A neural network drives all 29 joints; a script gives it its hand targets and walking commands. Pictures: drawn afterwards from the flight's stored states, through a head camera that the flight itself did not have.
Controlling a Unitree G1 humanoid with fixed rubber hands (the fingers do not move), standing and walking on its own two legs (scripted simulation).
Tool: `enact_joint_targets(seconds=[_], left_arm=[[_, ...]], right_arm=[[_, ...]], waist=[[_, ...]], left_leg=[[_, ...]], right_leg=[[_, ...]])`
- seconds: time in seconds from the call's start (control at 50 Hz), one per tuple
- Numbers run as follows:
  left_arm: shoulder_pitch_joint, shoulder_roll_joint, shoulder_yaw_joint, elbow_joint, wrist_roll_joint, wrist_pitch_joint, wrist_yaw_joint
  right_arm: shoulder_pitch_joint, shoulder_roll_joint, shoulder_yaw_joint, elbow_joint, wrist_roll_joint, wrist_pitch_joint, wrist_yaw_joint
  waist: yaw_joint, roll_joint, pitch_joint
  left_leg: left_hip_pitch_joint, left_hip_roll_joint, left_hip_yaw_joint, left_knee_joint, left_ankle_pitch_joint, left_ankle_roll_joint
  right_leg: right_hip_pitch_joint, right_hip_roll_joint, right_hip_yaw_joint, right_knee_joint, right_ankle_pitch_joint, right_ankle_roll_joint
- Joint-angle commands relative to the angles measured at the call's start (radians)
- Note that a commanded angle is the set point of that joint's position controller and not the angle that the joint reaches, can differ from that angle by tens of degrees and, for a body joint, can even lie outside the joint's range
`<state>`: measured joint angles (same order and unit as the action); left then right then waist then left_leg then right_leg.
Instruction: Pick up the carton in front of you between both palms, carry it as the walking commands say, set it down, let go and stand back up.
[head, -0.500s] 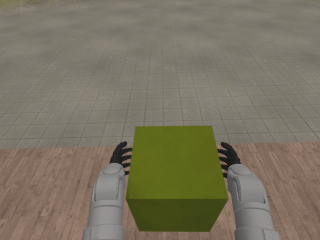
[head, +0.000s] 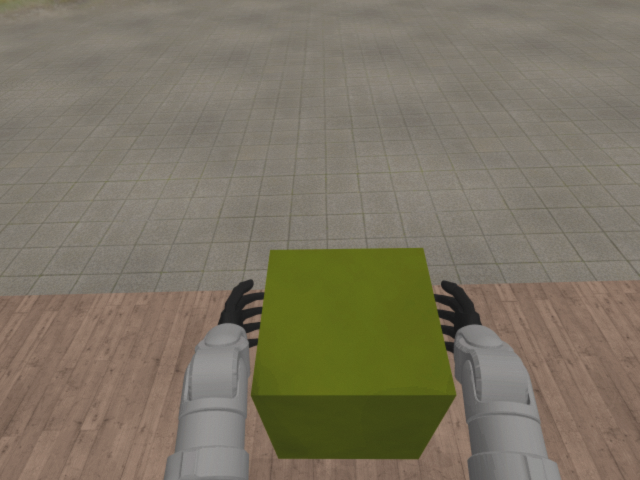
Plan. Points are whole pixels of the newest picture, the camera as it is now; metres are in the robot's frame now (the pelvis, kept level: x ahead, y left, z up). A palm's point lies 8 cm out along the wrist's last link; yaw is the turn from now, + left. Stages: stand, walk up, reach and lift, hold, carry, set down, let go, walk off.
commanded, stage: hold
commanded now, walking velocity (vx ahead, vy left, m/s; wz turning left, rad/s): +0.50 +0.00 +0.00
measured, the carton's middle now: (347, 358) +0.30 +0.00 -0.03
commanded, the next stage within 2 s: carry in 0.02 s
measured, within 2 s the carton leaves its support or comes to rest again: neither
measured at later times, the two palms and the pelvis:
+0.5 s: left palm (239, 255) +0.40 +0.16 +0.09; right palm (449, 254) +0.40 -0.14 +0.08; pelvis +0.15 +0.00 -0.01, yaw +2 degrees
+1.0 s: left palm (232, 163) +0.67 +0.22 +0.07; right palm (385, 162) +0.65 -0.08 +0.08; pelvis +0.44 +0.08 +0.00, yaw +0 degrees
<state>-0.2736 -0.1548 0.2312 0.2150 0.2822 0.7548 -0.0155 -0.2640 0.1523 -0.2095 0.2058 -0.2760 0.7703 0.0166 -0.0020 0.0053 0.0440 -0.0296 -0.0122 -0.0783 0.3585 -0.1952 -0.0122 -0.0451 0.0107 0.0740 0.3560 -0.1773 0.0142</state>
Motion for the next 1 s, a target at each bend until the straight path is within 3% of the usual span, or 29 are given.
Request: enact_joint_targets(seconds=[0.0,0.04,0.06,0.14,0.18,0.2,0.22,0.24,0.26,0.3,0.34,0.38,0.4,0.42,0.44,0.46,0.48,0.5,0.52,0.6,0.7,0.76,0.78,0.8,0.82,0.86,0.88,0.92,0.98], left_arm=[[-0.483,-0.9,-0.561,-0.049,-0.274,-0.017,-0.219],[-0.471,-0.9,-0.574,-0.067,-0.292,-0.01,-0.214],[-0.489,-0.906,-0.599,-0.097,-0.306,-0.006,-0.208],[-0.461,-0.907,-0.683,-0.219,-0.34,0.036,-0.173],[-0.46,-0.898,-0.726,-0.29,-0.363,0.075,-0.155],[-0.452,-0.892,-0.745,-0.323,-0.378,0.096,-0.146],[-0.45,-0.888,-0.769,-0.364,-0.395,0.119,-0.137],[-0.442,-0.874,-0.79,-0.395,-0.409,0.144,-0.127],[-0.451,-0.865,-0.805,-0.432,-0.426,0.167,-0.118],[-0.403,-0.852,-0.826,-0.48,-0.454,0.205,-0.096],[-0.317,-0.842,-0.83,-0.545,-0.469,0.247,-0.059],[-0.209,-0.821,-0.809,-0.591,-0.464,0.288,-0.016],[-0.168,-0.806,-0.787,-0.62,-0.452,0.308,0.005],[-0.105,-0.781,-0.754,-0.626,-0.431,0.329,0.028],[-0.071,-0.753,-0.718,-0.631,-0.409,0.342,0.054],[-0.064,-0.756,-0.707,-0.665,-0.401,0.355,0.076],[-0.056,-0.762,-0.699,-0.708,-0.407,0.368,0.092],[-0.066,-0.773,-0.697,-0.751,-0.414,0.375,0.105],[-0.102,-0.77,-0.7,-0.784,-0.419,0.378,0.117],[-0.101,-0.7,-0.711,-0.831,-0.457,0.368,0.155],[-0.017,-0.592,-0.706,-0.836,-0.466,0.355,0.193],[0.005,-0.552,-0.714,-0.855,-0.471,0.362,0.197],[0.004,-0.528,-0.709,-0.862,-0.469,0.365,0.197],[0.009,-0.522,-0.708,-0.874,-0.472,0.372,0.196],[-0.001,-0.525,-0.731,-0.89,-0.486,0.373,0.192],[0.005,-0.603,-0.742,-0.875,-0.484,0.374,0.173],[0.011,-0.643,-0.745,-0.862,-0.47,0.367,0.161],[0.021,-0.69,-0.746,-0.839,-0.436,0.349,0.143],[0.005,-0.661,-0.728,-0.779,-0.386,0.324,0.148]], right_arm=[[-0.516,0.897,0.552,-0.066,0.272,-0.033,0.211],[-0.515,0.896,0.577,-0.099,0.299,-0.028,0.208],[-0.529,0.897,0.597,-0.128,0.311,-0.023,0.205],[-0.532,0.905,0.695,-0.246,0.377,0.017,0.188],[-0.535,0.912,0.74,-0.309,0.404,0.054,0.175],[-0.522,0.904,0.752,-0.334,0.409,0.074,0.165],[-0.479,0.888,0.758,-0.35,0.408,0.096,0.152],[-0.424,0.875,0.751,-0.364,0.401,0.117,0.136],[-0.391,0.859,0.732,-0.392,0.388,0.138,0.116],[-0.349,0.839,0.739,-0.479,0.393,0.182,0.076],[-0.291,0.819,0.756,-0.571,0.41,0.224,0.039],[-0.218,0.795,0.759,-0.64,0.424,0.271,0.007],[-0.175,0.777,0.758,-0.667,0.431,0.293,-0.009],[-0.166,0.756,0.752,-0.694,0.437,0.314,-0.026],[-0.195,0.723,0.753,-0.745,0.452,0.339,-0.04],[-0.218,0.72,0.766,-0.774,0.475,0.355,-0.053],[-0.196,0.729,0.762,-0.791,0.489,0.364,-0.063],[-0.169,0.75,0.752,-0.793,0.493,0.368,-0.072],[-0.159,0.759,0.738,-0.791,0.49,0.368,-0.084],[-0.079,0.705,0.667,-0.783,0.431,0.348,-0.155],[0.022,0.594,0.616,-0.788,0.39,0.33,-0.217],[0.057,0.555,0.61,-0.795,0.403,0.336,-0.22],[0.064,0.542,0.61,-0.806,0.408,0.339,-0.22],[0.069,0.522,0.614,-0.808,0.411,0.342,-0.22],[0.06,0.549,0.631,-0.82,0.426,0.343,-0.213],[0.023,0.626,0.671,-0.861,0.453,0.338,-0.185],[0.001,0.658,0.692,-0.868,0.456,0.333,-0.168],[-0.033,0.681,0.734,-0.878,0.465,0.322,-0.136],[-0.069,0.637,0.746,-0.827,0.469,0.309,-0.11]], waist=[[0.003,-0.023,-0.299],[0.003,-0.032,-0.277],[0.004,-0.047,-0.25],[0.01,-0.134,-0.32],[0.011,-0.118,-0.33],[0.01,-0.051,-0.32],[-0.004,0.107,-0.312],[-0.017,0.246,-0.285],[-0.024,0.259,-0.235],[-0.029,0.157,-0.271],[-0.027,0.154,-0.335],[-0.007,0.135,-0.386],[0.0,0.085,-0.421],[0.023,-0.061,-0.455],[0.029,-0.302,-0.413],[0.032,-0.241,-0.377],[0.03,-0.144,-0.344],[0.028,-0.073,-0.329],[0.027,-0.048,-0.316],[0.021,-0.103,-0.27],[0.025,-0.167,-0.213],[-0.001,-0.116,-0.295],[-0.022,-0.03,-0.348],[-0.024,0.246,-0.425],[-0.019,0.236,-0.405],[-0.02,0.084,-0.384],[-0.013,0.015,-0.378],[-0.009,0.048,-0.361],[-0.013,0.101,-0.313]], left_leg=[[-0.102,0.107,0.018,0.037,0.041,0.021],[-0.207,0.075,-0.007,0.025,-0.368,0.022],[-0.266,0.064,-0.001,0.043,-0.467,0.017],[-0.302,-0.001,0.135,0.191,-0.21,0.001],[-0.21,0.008,0.14,0.084,-0.226,0.013],[-0.151,0.062,0.06,0.023,-0.28,0.028],[-0.071,0.186,-0.133,-0.049,-0.358,0.077],[0.033,0.299,-0.325,-0.117,-0.307,0.143],[0.088,0.347,-0.405,-0.128,-0.163,0.204],[0.124,0.335,-0.313,-0.084,0.053,0.221],[0.098,0.27,-0.151,-0.036,0.163,0.172],[-0.069,0.203,0.013,0.052,0.108,0.114],[-0.238,0.176,0.078,0.144,0.08,0.08],[-0.449,0.119,0.151,0.352,-0.051,0.034],[-0.764,0.034,0.22,0.573,-0.27,-0.001],[-0.845,0.063,0.144,0.694,-0.339,0.019],[-0.881,0.104,0.119,0.758,-0.328,0.026],[-0.876,0.13,0.113,0.765,-0.291,0.027],[-0.859,0.15,0.112,0.704,-0.24,0.025],[-0.67,0.109,0.204,0.423,-0.07,0.006],[-0.439,0.056,0.309,0.198,0.094,0.029],[-0.068,-0.006,0.389,0.151,0.02,0.054],[0.102,0.123,0.2,0.102,-0.087,0.071],[0.249,0.421,-0.345,-0.092,-0.333,0.192],[0.254,0.485,-0.498,-0.182,-0.234,0.245],[0.142,0.437,-0.307,-0.135,-0.028,0.227],[0.065,0.406,-0.22,-0.139,-0.03,0.193],[-0.039,0.35,-0.06,-0.175,-0.073,0.133],[-0.062,0.305,0.052,-0.216,-0.091,0.126]], right_leg=[[-0.029,-0.112,-0.025,0.041,0.023,-0.016],[-0.125,-0.104,0.034,-0.021,-0.418,-0.037],[-0.153,-0.112,0.061,-0.041,-0.534,-0.044],[-0.14,-0.203,0.171,-0.081,-0.44,-0.105],[-0.216,-0.183,0.109,-0.021,-0.444,-0.102],[-0.288,-0.137,0.034,0.066,-0.417,-0.076],[-0.415,-0.074,-0.074,0.248,-0.349,-0.038],[-0.585,-0.026,-0.159,0.402,-0.301,-0.012],[-0.706,-0.032,-0.174,0.395,-0.352,-0.009],[-0.687,-0.045,-0.167,0.336,-0.358,-0.018],[-0.548,0.003,-0.229,0.216,-0.219,-0.017],[-0.235,0.029,-0.296,0.05,-0.063,-0.017],[0.015,0.001,-0.267,0.015,-0.032,-0.032],[0.227,-0.164,-0.039,-0.063,-0.174,-0.081],[0.34,-0.423,0.373,-0.128,-0.214,-0.194],[0.321,-0.49,0.466,-0.118,-0.125,-0.274],[0.278,-0.476,0.408,-0.111,-0.061,-0.283],[0.234,-0.445,0.321,-0.122,-0.036,-0.253],[0.201,-0.413,0.238,-0.158,-0.075,-0.219],[0.064,-0.296,-0.038,-0.206,0.017,-0.155],[-0.043,-0.271,-0.165,-0.152,0.142,-0.108],[-0.156,-0.201,-0.302,0.185,0.342,-0.051],[-0.295,-0.163,-0.304,0.425,0.199,-0.016],[-0.543,-0.046,-0.274,0.757,-0.108,0.031],[-0.67,-0.04,-0.146,0.92,-0.307,0.013],[-0.694,-0.138,-0.085,1.002,-0.229,-0.033],[-0.663,-0.169,-0.071,0.947,-0.159,-0.042],[-0.599,-0.17,-0.095,0.84,-0.078,-0.04],[-0.627,-0.149,-0.15,0.686,-0.007,-0.026]])
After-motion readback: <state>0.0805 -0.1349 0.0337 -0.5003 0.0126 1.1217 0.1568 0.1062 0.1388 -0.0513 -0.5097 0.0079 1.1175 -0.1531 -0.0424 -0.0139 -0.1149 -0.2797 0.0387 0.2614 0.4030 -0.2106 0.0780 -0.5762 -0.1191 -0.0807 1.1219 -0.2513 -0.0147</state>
